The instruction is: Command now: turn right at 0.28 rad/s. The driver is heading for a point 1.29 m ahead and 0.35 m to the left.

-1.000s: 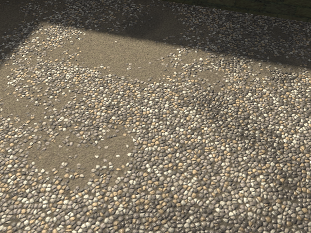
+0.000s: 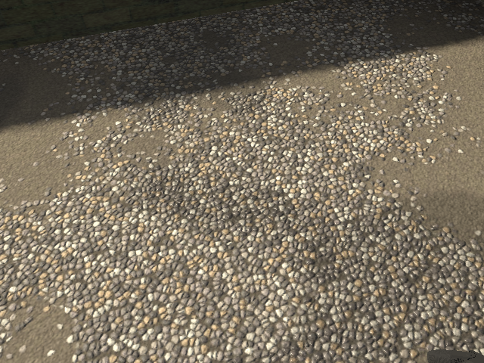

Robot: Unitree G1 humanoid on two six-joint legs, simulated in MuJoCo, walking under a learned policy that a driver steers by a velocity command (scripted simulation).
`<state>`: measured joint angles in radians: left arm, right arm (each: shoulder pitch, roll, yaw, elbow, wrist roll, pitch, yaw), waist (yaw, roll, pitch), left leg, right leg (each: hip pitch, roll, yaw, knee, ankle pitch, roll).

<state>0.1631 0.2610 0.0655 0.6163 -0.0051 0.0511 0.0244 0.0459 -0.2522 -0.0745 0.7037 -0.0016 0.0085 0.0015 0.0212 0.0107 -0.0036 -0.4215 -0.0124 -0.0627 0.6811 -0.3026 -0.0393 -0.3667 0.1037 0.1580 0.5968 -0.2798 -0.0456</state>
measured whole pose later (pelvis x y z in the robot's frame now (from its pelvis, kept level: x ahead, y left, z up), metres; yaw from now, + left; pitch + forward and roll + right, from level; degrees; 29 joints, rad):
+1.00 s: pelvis +0.02 +0.10 +0.01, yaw +27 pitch +4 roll -3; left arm 0.08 0.29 0.08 0.62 0.01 0.02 0.04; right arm 0.18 -0.28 -0.05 0.63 0.02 0.05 -0.03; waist -0.02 -0.02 0.04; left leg -0.33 -0.10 -0.14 0.49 -0.22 0.08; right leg -0.61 0.01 0.10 1.04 -0.28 0.10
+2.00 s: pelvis +0.27 +0.09 +0.00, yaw +1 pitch +4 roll +2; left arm 0.47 0.28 0.06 0.75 -0.03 -0.01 0.04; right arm -0.05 -0.26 -0.05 0.62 0.01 -0.11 0.03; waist 0.10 0.02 0.01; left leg -0.51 -0.08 -0.07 0.48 -0.05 0.00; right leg 0.03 0.11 0.33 0.40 -0.44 -0.10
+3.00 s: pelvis +0.77 +0.16 -0.02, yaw +25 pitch +1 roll -2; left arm 0.33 0.32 0.07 0.80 -0.01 -0.07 0.01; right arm 0.07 -0.31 -0.05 0.57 0.02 -0.02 0.04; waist 0.06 0.02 0.08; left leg -0.52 -0.03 0.03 0.67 -0.17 0.10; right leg -0.12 -0.07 -0.09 0.92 -0.53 0.04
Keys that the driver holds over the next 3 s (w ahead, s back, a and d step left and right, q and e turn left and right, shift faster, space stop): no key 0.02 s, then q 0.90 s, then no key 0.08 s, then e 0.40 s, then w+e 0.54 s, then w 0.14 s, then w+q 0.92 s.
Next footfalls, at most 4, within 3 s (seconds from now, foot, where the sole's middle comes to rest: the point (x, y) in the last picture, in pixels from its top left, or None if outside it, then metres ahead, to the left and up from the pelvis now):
0.02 left None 0.05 0.14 -0.77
0.72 left None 0.04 0.18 -0.77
1.18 right None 0.15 -0.01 -0.77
2.02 left None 0.43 0.20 -0.77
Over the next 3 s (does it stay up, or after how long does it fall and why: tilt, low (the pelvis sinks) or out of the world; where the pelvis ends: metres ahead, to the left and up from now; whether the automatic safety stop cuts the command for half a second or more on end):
stays up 0.77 0.16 -0.02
